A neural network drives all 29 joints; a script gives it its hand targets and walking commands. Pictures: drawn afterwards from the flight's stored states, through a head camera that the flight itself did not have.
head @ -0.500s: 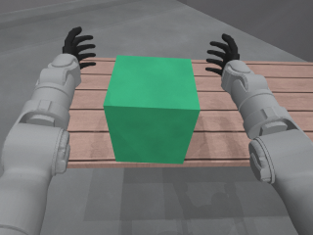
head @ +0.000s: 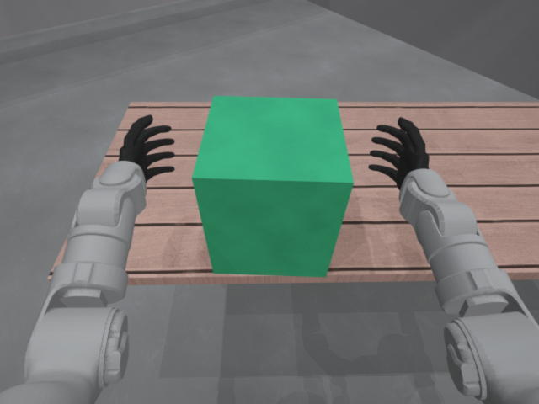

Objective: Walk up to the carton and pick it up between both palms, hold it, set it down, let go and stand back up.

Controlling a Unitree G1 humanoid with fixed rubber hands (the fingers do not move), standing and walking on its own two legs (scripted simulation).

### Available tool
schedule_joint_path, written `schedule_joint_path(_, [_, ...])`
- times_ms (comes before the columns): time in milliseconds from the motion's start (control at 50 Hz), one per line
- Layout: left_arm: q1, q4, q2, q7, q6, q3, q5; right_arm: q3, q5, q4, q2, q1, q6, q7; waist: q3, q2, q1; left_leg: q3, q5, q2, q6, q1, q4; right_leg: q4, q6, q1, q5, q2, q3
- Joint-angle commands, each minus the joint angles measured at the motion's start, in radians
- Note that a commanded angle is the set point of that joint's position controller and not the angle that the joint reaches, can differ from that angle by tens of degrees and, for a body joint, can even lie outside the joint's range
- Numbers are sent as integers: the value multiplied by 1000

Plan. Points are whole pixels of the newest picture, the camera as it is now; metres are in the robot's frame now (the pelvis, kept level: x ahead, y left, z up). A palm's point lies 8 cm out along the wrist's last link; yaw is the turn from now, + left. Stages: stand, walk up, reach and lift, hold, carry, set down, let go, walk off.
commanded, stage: set down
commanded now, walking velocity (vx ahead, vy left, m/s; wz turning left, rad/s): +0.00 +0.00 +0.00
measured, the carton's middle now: (272, 190) +0.46 +0.00 +0.05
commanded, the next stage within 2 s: none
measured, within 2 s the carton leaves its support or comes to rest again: neither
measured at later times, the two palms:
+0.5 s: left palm (126, 228) +0.34 +0.21 +0.10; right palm (409, 231) +0.32 -0.19 +0.10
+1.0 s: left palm (128, 278) +0.28 +0.21 +0.06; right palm (410, 279) +0.27 -0.19 +0.05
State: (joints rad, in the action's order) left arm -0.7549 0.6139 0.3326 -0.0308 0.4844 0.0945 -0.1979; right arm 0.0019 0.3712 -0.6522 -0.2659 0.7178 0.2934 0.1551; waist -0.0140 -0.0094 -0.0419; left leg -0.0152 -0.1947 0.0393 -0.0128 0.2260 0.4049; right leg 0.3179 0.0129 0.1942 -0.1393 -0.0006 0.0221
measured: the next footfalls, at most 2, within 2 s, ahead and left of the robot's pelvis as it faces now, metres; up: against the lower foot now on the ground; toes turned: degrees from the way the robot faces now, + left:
none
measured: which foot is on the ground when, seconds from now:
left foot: down 0.00-1.00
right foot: down 0.00-1.00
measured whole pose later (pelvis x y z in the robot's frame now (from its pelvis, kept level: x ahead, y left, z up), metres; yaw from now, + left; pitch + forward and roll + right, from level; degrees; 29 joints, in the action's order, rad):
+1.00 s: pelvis +0.02 +0.00 +0.00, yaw -1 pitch -5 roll -1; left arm 0.02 0.02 0.19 0.04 0.30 0.10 -0.11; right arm 0.03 0.21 -0.10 -0.11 -0.07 0.07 0.17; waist 0.07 -0.01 0.01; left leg -0.04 -0.21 0.04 -0.02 0.05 0.34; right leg 0.30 0.01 0.04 -0.17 0.00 0.00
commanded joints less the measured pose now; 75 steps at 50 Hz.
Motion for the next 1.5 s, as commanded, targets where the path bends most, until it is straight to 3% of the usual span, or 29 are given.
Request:
schedule_joint_path(0, [-560, -255, 184, -23, -63, 13, -63, -83, -16, 279, -141, 530, -16, -16, -522, 46, 3, -32, 127, -58, -9, -132, -23, 31, -2, -116, 108, 57, 17])
schedule_joint_path(80, [-491, -174, 162, -6, -39, 11, -49, -66, -18, 196, -127, 463, 15, -10, -460, 54, 8, -38, 113, -55, 0, -118, -38, 22, -6, -112, 95, 48, 1])
schedule_joint_path(140, [-328, -153, 116, 28, -13, 33, 2, -21, -13, 146, -94, 311, 19, 7, -391, 40, 20, -47, 198, -58, -6, -143, -46, 8, -3, -174, 178, 47, -6])
schedule_joint_path(220, [-200, -226, 78, 69, 13, 78, 70, 3, -15, 203, -60, 186, 4, 36, -327, 28, 31, -53, 305, -67, -22, -161, -48, -4, 3, -246, 286, 51, -2])
schedule_joint_path(300, [-77, -398, 59, 85, 5, 117, 109, -14, -40, 366, -39, 64, -51, 52, -291, 26, 31, -55, 363, -69, -40, -206, -44, -13, 12, -254, 327, 55, 11])
schedule_joint_path(360, [-71, -503, 62, 76, -12, 110, 90, -59, -78, 509, -33, 53, -83, 50, -274, 29, 19, -55, 293, -66, -44, -212, -52, -19, 14, -201, 234, 56, 22])
schedule_joint_path(420, [-105, -557, 68, 46, -48, 80, 50, -106, -127, 602, -12, 79, -94, 30, -245, 36, 24, -50, 131, -55, -34, -167, -80, -26, 3, -130, 44, 48, 24])
schedule_joint_path(520, [-142, -527, 76, -9, -123, 21, -15, -154, -179, 614, 35, 80, -83, -12, -276, 45, 33, -41, -97, -39, -3, -70, -112, -15, -24, -77, -169, 22, 2])
schedule_joint_path(580, [-3, -497, 52, -11, -157, 5, -7, -119, -175, 534, 55, -66, -91, -16, -299, 63, 33, -46, -17, -37, -2, -102, -97, -8, -31, -108, -82, 17, -16])
schedule_joint_path(680, [220, -505, -11, 34, -137, 21, 44, -39, -144, 473, 50, -257, -105, 4, -285, 58, 46, -57, 216, -53, -24, -174, -72, -16, -20, -204, 127, 29, -21])
schedule_joint_path(780, [375, -681, -17, 64, -115, 62, 90, -5, -130, 638, 45, -374, -154, 30, -213, 21, 66, -57, 333, -69, -34, -215, -71, -20, -1, -247, 252, 44, -9])
schedule_joint_path(880, [545, -788, -31, 72, -217, 48, 93, -9, -162, 767, 67, -538, -279, 16, -170, -4, 55, -42, 395, -68, -43, -273, -55, -28, 4, -209, 295, 41, -10])
schedule_joint_path(1020, [691, -745, -38, 57, -353, -34, 49, -33, -225, 749, 83, -729, -339, -34, -34, 32, 59, -30, 196, -53, -20, -237, -92, -63, -21, -116, 35, 14, -27])
schedule_joint_path(1140, [787, -714, -30, 36, -411, -85, 34, -21, -231, 710, 77, -844, -346, -56, -5, 75, 57, -17, 152, -40, -24, -211, -107, -61, -42, -109, -35, 11, -34])
schedule_joint_path(1300, [857, -710, -10, 2, -445, -102, 8, -28, -227, 739, 71, -889, -371, -68, -55, 37, 77, -15, 200, -26, -19, -183, -88, -33, -44, -144, 36, 12, -45])
schedule_joint_path(1480, [972, -635, -27, 55, -423, -38, 66, -15, -239, 637, 51, -974, -407, -63, 3, -3, 87, -35, 322, -42, -30, -252, -85, -70, -33, -146, 125, 21, -46])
